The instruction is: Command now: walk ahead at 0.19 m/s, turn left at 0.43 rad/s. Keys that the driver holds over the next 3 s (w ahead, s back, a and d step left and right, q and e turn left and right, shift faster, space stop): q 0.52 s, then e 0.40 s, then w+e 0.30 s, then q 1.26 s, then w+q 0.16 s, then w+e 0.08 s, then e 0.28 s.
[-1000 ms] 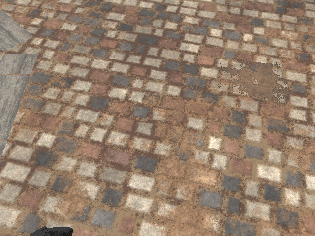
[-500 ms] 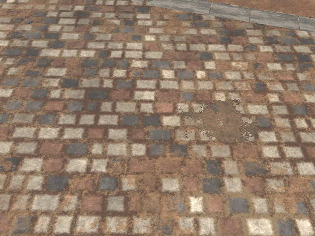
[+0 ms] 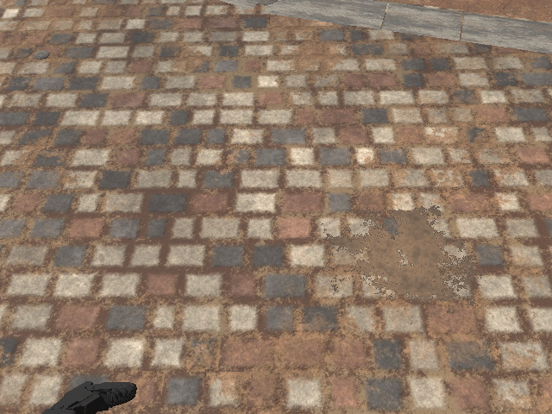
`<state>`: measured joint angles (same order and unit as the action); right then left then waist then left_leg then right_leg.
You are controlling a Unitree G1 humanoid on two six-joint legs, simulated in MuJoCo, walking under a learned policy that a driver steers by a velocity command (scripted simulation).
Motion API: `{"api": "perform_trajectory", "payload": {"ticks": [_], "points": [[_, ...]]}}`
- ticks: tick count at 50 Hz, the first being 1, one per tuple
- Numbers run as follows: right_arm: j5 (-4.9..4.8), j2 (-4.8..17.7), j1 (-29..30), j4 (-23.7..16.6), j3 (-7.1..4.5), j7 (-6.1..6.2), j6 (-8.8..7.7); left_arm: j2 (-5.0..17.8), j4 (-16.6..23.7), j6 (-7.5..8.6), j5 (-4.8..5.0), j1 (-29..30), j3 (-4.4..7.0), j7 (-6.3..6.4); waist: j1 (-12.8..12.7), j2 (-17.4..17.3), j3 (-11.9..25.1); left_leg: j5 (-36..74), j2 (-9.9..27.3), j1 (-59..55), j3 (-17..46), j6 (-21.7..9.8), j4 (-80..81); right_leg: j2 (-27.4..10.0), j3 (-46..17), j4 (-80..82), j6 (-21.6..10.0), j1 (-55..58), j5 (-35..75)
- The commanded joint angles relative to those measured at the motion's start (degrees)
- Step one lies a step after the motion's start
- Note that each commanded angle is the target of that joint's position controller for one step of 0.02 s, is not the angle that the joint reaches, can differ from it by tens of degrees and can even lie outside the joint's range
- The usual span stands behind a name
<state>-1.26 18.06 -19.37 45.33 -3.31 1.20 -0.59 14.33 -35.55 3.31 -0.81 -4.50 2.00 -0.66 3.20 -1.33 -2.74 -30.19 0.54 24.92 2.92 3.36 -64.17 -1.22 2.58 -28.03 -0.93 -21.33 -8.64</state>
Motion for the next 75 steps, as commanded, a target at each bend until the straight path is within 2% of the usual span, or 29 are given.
{"api": "perform_trajectory", "payload": {"ticks": [1,6,11,14,15,16,17,18,20,28,34,36,37,38,42,46,48,50,51,53,58,62,65,66,67,68,69,72,75], "points": [[0.16,3.8,-3.3,-4.2,-1.73,0.80,2.11,7.1,1.0,0.21,-0.59,-1.2,2.59,0.23,-0.8,9.8,6.9,4.7,3.6,6.2,-0.2,1.9,-2.3,-15.4,-9.3,11.3,-12.2,9.6,26.4],[0.75,1.9,2.4,-7.9,-1.30,-0.38,2.97,9.4,-1.0,0.05,0.00,1.0,3.69,1.58,-1.3,8.3,7.1,16.0,4.6,1.5,-1.5,0.8,12.2,-15.8,-1.7,13.4,-12.2,8.4,23.1],[0.61,4.5,7.7,-11.8,-2.23,-2.24,4.05,12.4,-2.9,-1.29,1.75,-0.1,4.77,1.36,-2.8,7.9,6.4,15.1,3.8,-1.7,-3.7,-2.1,22.2,-18.2,-0.4,10.2,-10.4,11.8,15.5],[0.92,5.6,6.5,-12.2,-3.23,-2.33,4.20,11.8,-4.5,-1.90,2.87,-1.4,4.77,1.19,-1.6,5.8,6.4,21.8,0.8,-9.8,-5.8,-5.5,34.2,-15.7,2.5,1.7,-5.4,10.7,8.3],[0.93,9.3,4.1,-11.9,-4.53,-1.51,3.97,9.6,-6.0,-2.09,1.75,-5.6,4.27,0.94,-1.7,-1.6,7.7,37.0,3.0,-17.2,-0.7,-8.0,38.9,-11.6,6.3,-7.6,-1.2,6.4,1.7],[1.27,16.2,2.9,-13.5,-5.88,-0.26,3.69,6.5,-3.9,-2.24,-1.46,-5.9,2.97,0.78,-3.1,-19.4,8.1,58.5,17.6,-26.8,20.2,-17.0,40.3,-2.7,10.1,-27.3,5.1,-10.6,-26.7],[2.83,14.8,2.0,-14.3,-5.05,-0.98,2.35,8.2,-2.7,-2.49,-0.78,-1.8,3.29,1.29,0.6,-14.6,12.6,54.7,22.0,-25.0,28.1,-25.5,42.7,1.3,-1.5,-38.7,5.8,-15.7,-32.8],[2.74,13.1,2.9,-14.0,-4.52,-1.50,1.20,10.1,-2.7,-2.89,0.75,0.3,3.85,1.61,0.7,-8.5,11.5,51.8,19.2,-23.8,22.8,-23.8,43.3,0.2,-4.7,-42.4,4.9,-16.9,-28.8],[0.83,9.7,7.9,-14.1,-3.65,-0.98,0.70,10.0,-3.8,-3.26,0.61,-0.5,4.18,2.60,-1.9,-4.0,9.4,43.7,14.2,-21.3,17.1,-18.1,42.9,-1.6,-6.4,-39.1,4.1,-17.5,-20.3],[1.40,8.4,11.4,-15.2,-2.87,0.82,1.85,7.3,-5.4,-3.68,0.91,-2.5,3.19,2.29,-3.0,-6.0,11.1,34.1,10.6,-16.6,15.2,-16.7,43.6,0.4,-6.3,-22.6,6.0,-7.1,-11.3],[2.58,2.9,12.6,-11.6,-0.02,-0.77,1.41,5.2,-6.6,-3.46,0.92,-4.4,1.99,0.71,-3.4,-6.3,7.6,19.1,9.0,-8.4,13.1,-14.3,43.7,-0.7,-3.4,-3.5,3.9,8.9,-5.5],[2.98,2.8,9.5,-9.6,0.18,-1.01,0.60,7.5,-6.2,-3.17,-0.21,-4.2,1.97,0.53,-2.8,-3.1,5.4,13.8,5.4,-6.6,10.7,-9.2,41.6,-2.7,-6.8,4.0,1.5,12.8,4.7],[3.71,4.2,7.0,-9.5,-0.33,-0.94,0.23,12.5,-5.0,-3.13,-0.12,-3.0,2.79,0.87,0.4,3.6,4.6,10.1,1.1,-6.5,6.8,-6.6,37.5,-7.6,-12.4,3.3,-1.2,10.8,12.3],[3.85,3.3,7.7,-9.8,-0.37,-0.59,0.06,13.0,-5.9,-3.12,0.51,-1.6,3.15,0.83,1.4,10.2,3.9,12.6,-2.0,-10.4,1.7,-4.0,36.6,-8.4,-15.4,5.7,-4.7,3.8,3.0],[2.76,4.0,12.4,-10.5,-1.42,1.15,1.13,11.7,-4.9,-2.33,0.97,-1.6,3.07,1.07,-1.6,11.6,2.2,16.6,-1.8,-13.6,-0.7,-4.0,33.0,-7.4,-19.3,8.0,-4.3,0.0,-2.1],[2.28,2.3,11.2,-10.4,-2.05,0.80,0.76,11.4,-3.7,-3.38,1.52,-3.5,3.47,2.12,-2.6,8.6,4.0,16.8,-1.2,-13.6,-1.7,-4.8,33.2,-5.8,-20.8,4.3,-4.8,0.5,-0.7],[2.28,2.6,9.1,-10.3,-2.59,0.52,0.47,9.2,-2.9,-3.94,1.81,-4.1,3.07,2.32,-2.0,2.6,5.0,3.1,1.7,-16.5,1.1,-6.8,38.0,-1.4,-16.8,-0.5,-3.4,-4.5,-18.1],[1.65,6.9,1.8,-8.6,-3.77,0.46,-0.25,6.9,-0.5,-3.63,2.29,-1.4,2.54,2.14,1.0,-10.6,3.1,-14.7,17.1,-22.7,22.2,-15.4,52.3,4.4,-6.1,-20.1,-0.7,-18.6,-23.4],[2.37,8.1,1.2,-8.3,-3.87,0.58,-1.32,8.4,1.2,-3.21,2.17,1.2,2.99,1.82,1.3,-10.5,1.3,-13.2,23.9,-21.8,30.1,-19.3,55.0,-0.2,-7.5,-31.5,-0.3,-23.6,-23.0],[1.48,6.2,5.3,-9.0,-3.25,1.37,-2.64,8.9,0.0,-3.02,2.30,-1.9,3.67,1.09,-1.9,-4.2,0.9,-7.7,21.5,-21.3,23.4,-17.3,54.6,-3.1,-9.1,-37.5,0.2,-24.9,-17.7],[1.09,7.8,6.2,-8.2,-3.82,0.83,-3.17,5.3,0.7,-2.91,2.01,-0.7,2.27,-0.90,-0.8,-5.1,2.1,8.4,14.2,-15.7,1.2,-12.3,55.6,-4.4,-2.6,-24.9,2.1,-13.0,-8.5],[0.00,9.5,4.7,-6.6,-4.47,-0.82,-2.89,5.7,1.2,-2.84,1.87,-1.6,2.04,-1.64,-1.0,-4.8,1.9,10.1,15.2,-12.5,-3.2,-12.5,52.4,-2.3,1.0,-12.1,0.6,-1.8,-9.0],[0.59,4.5,3.8,-4.3,-2.15,-1.94,-2.32,8.8,-2.7,-2.65,1.67,-13.8,3.96,-0.67,-7.4,0.8,5.2,20.5,10.9,-4.6,-8.5,-8.2,34.6,1.7,0.7,0.0,-2.6,19.6,-1.9],[3.17,-0.7,4.6,-6.4,-0.04,-2.24,-2.62,15.4,-2.5,-2.61,0.73,-18.8,5.10,0.46,-7.9,16.4,9.4,1.4,4.9,5.6,-13.0,-2.3,12.7,-13.3,-18.9,4.7,-6.3,28.3,13.1],[1.74,1.2,2.7,-6.9,-0.58,-1.65,-2.94,19.6,-0.8,-2.08,-0.26,-17.1,5.46,0.46,-6.8,19.2,10.9,-7.0,-0.2,15.7,-6.6,0.4,-0.4,-24.7,-35.7,10.8,-17.0,26.5,15.8],[0.01,5.8,4.7,-6.1,-1.69,-1.19,-2.66,15.6,-1.1,-1.19,-0.02,-16.8,4.66,0.02,-8.6,11.6,10.4,-5.8,2.0,15.4,-0.9,0.1,-6.5,-23.4,-31.5,9.9,-18.1,23.8,19.4],[-0.60,5.9,5.0,-5.8,-1.87,-1.14,-2.15,12.7,-2.0,-0.58,0.11,-15.0,3.81,-0.16,-7.1,11.5,8.6,-3.0,2.9,16.3,0.3,-0.6,-6.5,-20.4,-23.9,8.8,-16.1,22.3,19.6],[0.16,5.1,4.0,-3.0,-2.31,-0.09,-0.26,7.7,-2.3,0.10,-0.05,-7.7,2.40,0.25,-3.4,8.2,5.7,9.0,3.5,10.4,2.2,-1.2,-1.3,-14.4,-10.8,11.1,-10.6,15.3,24.5],[0.36,2.7,3.4,-3.0,-2.11,0.14,0.63,6.7,-2.6,0.60,-0.84,-5.1,2.32,1.72,-1.7,6.7,5.9,15.8,2.5,7.5,2.1,-0.1,4.7,-13.9,-4.1,12.2,-10.3,14.6,31.0]]}}
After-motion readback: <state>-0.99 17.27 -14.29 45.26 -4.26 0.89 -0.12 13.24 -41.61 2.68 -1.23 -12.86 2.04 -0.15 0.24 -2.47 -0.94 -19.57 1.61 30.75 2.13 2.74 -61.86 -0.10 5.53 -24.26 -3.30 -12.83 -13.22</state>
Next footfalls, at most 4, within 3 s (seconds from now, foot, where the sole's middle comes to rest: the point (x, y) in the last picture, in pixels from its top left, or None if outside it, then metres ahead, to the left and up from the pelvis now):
0.30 left None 0.12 0.15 -0.77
0.72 right None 0.17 -0.09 -0.77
1.30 right None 0.25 -0.13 -0.77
1.84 left None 0.31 0.09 -0.77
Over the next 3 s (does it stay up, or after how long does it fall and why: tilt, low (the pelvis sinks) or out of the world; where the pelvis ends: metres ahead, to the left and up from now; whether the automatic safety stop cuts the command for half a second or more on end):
stays up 0.34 0.06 0.00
